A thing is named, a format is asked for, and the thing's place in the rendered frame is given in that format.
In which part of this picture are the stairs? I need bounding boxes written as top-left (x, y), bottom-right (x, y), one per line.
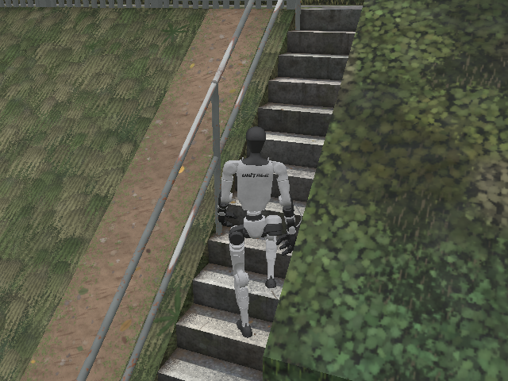
top-left (157, 10), bottom-right (362, 381)

